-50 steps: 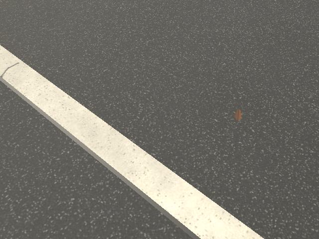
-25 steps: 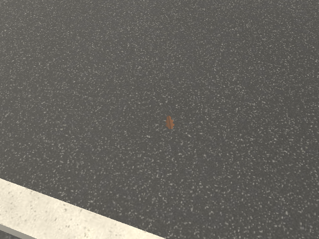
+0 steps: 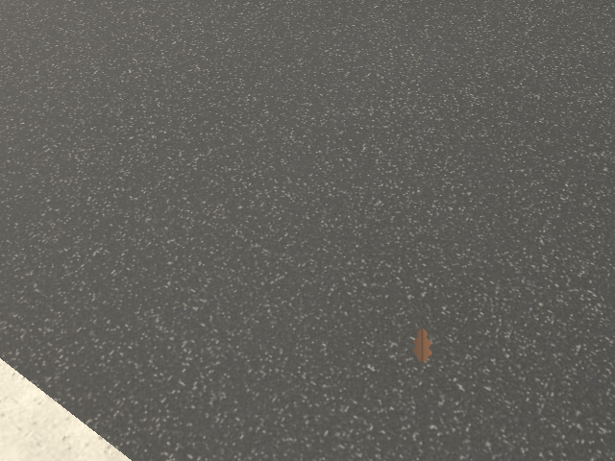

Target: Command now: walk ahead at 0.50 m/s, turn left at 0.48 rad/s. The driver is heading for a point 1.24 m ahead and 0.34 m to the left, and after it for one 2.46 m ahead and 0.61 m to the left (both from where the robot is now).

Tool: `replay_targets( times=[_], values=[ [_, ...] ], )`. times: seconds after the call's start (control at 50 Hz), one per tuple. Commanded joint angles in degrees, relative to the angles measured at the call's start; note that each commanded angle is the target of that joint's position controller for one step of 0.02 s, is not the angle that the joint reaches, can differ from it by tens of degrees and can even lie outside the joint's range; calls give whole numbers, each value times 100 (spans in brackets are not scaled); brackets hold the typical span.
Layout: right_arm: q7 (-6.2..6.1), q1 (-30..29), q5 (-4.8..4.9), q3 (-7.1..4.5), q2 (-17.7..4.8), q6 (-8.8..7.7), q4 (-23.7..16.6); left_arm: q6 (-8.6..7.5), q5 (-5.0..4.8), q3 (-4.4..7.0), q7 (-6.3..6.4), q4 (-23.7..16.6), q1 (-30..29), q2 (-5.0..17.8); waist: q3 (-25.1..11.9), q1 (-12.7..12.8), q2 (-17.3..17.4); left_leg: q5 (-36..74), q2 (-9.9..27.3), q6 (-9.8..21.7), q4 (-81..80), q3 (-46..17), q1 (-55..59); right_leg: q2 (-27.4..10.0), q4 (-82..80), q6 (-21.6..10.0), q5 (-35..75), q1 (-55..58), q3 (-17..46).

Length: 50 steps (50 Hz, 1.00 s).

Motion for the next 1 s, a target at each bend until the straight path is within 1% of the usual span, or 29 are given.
replay_targets(
  times=[0.02,0.06,0.1,0.14,0.16,0.18,0.22,0.32,0.42,0.46,0.48,0.5,0.52,0.54,0.56,0.58,0.6,0.62,0.64,0.7,0.74,0.82,0.88,0.9,0.92,0.94,0.96,0.98,1.0],
  values=[
    [-58,1290,9,-246,-881,-12,-182,-396,-193,98,-121,-899,-462,832,-1125,-568,441,113,1710,1591,-1793,-3375,3754,-112,1860,-107,220,-3457,848],
    [-102,754,-77,-170,-673,32,-351,-326,9,136,-82,-867,-440,806,-678,-186,106,1025,1467,1427,-1915,-2614,2446,-508,908,-1,572,-2814,818],
    [-159,529,-115,-166,-700,59,-399,-191,59,93,-67,-837,-321,584,-579,23,112,1604,1268,1417,-2029,-2274,1688,-499,225,212,567,-2267,620],
    [-234,729,-204,-223,-933,1,-394,-192,80,85,-95,-750,-347,569,-627,-43,67,1998,1082,1407,-1937,-1898,1474,-440,-48,327,1677,-2227,610],
    [-347,988,-106,-264,-1002,-8,-235,-192,61,100,-90,-861,-748,581,-410,-143,239,1562,1004,1268,-1988,-1845,1456,-459,-478,370,2337,-2487,806],
    [-434,1107,-33,-252,-940,16,-147,-208,99,73,-110,-941,-950,536,-391,-196,376,1131,939,1205,-1904,-1881,1509,-440,-908,414,2912,-2612,867],
    [-560,1136,-64,-199,-800,95,-156,-236,137,24,-189,-935,-1208,442,-407,-257,363,483,684,1033,-1615,-1759,1261,-262,-1683,413,3797,-2317,827],
    [-637,1278,-57,-193,-747,190,-140,-304,87,-58,-448,-1065,-1654,289,-276,-395,430,-642,616,882,-639,-2327,705,-65,-2378,200,4290,-1745,1031],
    [-788,1511,-32,-236,-574,363,-114,-273,-96,43,-401,-901,-1460,462,19,-499,579,-1120,611,624,545,-2896,1654,-650,-3704,171,4123,-1681,1507],
    [-724,1906,-43,-178,-322,390,70,-318,-60,173,-312,-564,-724,512,-316,-255,68,-1535,130,334,1907,-2429,1309,-609,-4119,121,4309,-224,1063],
    [-585,2029,-87,-78,-42,363,155,-338,-1,206,-332,-295,170,543,-793,109,-311,-2650,-168,127,3257,-1986,101,-813,-3143,107,4251,1423,1128],
    [-458,2678,-50,26,305,277,228,-368,65,255,-335,-142,1044,786,-1463,182,-1263,-3716,-470,-161,5347,-1640,-1677,-1498,-1868,-59,5466,3325,1825],
    [-450,3251,99,57,132,116,93,-292,-110,422,-366,91,1616,1323,-2019,60,-2332,-3314,-332,-397,6774,-1404,-2703,-2369,-2230,-687,4953,3905,3432],
    [-508,2838,285,52,-132,11,-114,-205,-199,570,-367,339,1605,1679,-1897,126,-2337,-2474,-51,-481,7240,-1037,-3546,-2930,-3208,-1362,2074,3599,4637],
    [-635,1525,185,-74,-503,67,-141,-171,-28,312,-275,103,1080,713,-824,449,-392,-1697,248,-356,6945,-885,-3537,-2419,-3964,-992,724,2440,3990],
    [-674,1008,223,-93,-597,106,-422,-233,129,200,-204,44,525,662,-325,318,-770,-1234,338,-366,7043,-832,-3359,-2575,-4046,-1227,1554,1482,3880],
    [-662,858,98,-99,-555,168,-413,-310,130,51,-188,10,67,260,47,105,-332,-835,650,-336,6093,-1097,-2918,-2217,-4014,-1133,2327,692,3134],
    [-588,756,10,-120,-354,164,-404,-330,69,-33,-137,132,-1,-109,216,20,-604,-559,705,-264,5482,-1361,-2627,-1766,-3891,-840,2821,316,2275],
    [-503,817,49,-176,-342,168,-381,-336,101,-78,-107,143,-191,-168,232,-200,-734,-92,767,-275,4263,-1250,-2097,-1239,-4127,-496,2685,-99,1439],
    [-380,341,-77,-122,4,114,-581,-352,170,20,40,189,-92,280,255,-51,-797,935,494,-469,2084,-551,-1213,-1035,-4520,-494,4452,-506,562],
    [-272,160,-106,-15,320,95,-645,-292,84,66,121,233,0,512,27,9,-561,1216,377,-420,879,-209,-796,-1112,-4481,-448,5512,-145,296],
    [-35,-349,-117,-68,197,141,-857,-105,-95,105,273,374,260,660,-190,132,-419,1435,209,-226,-198,116,-488,-1207,-4014,-216,6190,855,-128],
    [69,286,-127,-212,-119,157,-757,58,-75,195,318,259,95,824,-573,-284,-498,755,-130,77,-324,296,502,-1211,-2812,-113,7503,1018,-290],
    [28,920,-128,-328,-377,148,-597,83,-70,212,295,144,-81,863,-842,-609,-348,1007,-205,258,-760,205,1337,-1088,-1904,-73,7228,779,-359],
    [-100,1471,-177,-447,-737,163,-495,39,-49,180,247,-14,-182,798,-1179,-936,159,2383,216,616,-1225,-455,2644,-659,-312,111,5492,-163,-504],
    [-239,1192,-205,-433,-1218,201,-647,-28,357,-33,88,-180,542,96,-1738,-203,1649,5733,1833,1561,-369,-2497,4504,288,1790,395,-962,-2261,-323],
    [-251,1167,-275,-374,-1098,194,-830,-98,185,-50,-55,-204,776,482,-2935,-376,1138,4401,2509,2336,-848,-3905,4793,347,2891,412,-1247,-2674,925],
    [-247,721,-235,-348,-871,234,-972,-85,-3,45,-84,-367,151,802,-2343,-500,495,3385,2057,2027,-1196,-3354,4078,84,2726,339,-585,-2885,1027],
    [-272,314,-134,-289,-690,280,-988,-28,-17,43,-46,-505,-176,748,-1553,-309,40,2734,1711,1679,-1438,-2827,3233,-94,2261,360,-137,-3016,896]
  ],
)
Keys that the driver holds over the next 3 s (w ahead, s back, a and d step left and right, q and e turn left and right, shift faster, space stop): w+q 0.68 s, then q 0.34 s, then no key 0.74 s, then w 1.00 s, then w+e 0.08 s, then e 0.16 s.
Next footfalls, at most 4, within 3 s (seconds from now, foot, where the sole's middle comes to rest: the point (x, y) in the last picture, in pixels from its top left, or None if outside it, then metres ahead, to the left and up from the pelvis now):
0.48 right None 0.43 -0.15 -0.86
0.92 left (263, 398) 0.62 0.14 -0.86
1.34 right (346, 348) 0.75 -0.06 -0.86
2.48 right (247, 247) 1.06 0.21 -0.86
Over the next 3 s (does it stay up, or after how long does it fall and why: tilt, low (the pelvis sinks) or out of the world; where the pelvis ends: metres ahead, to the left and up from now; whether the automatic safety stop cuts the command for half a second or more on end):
stays up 1.06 0.37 -0.10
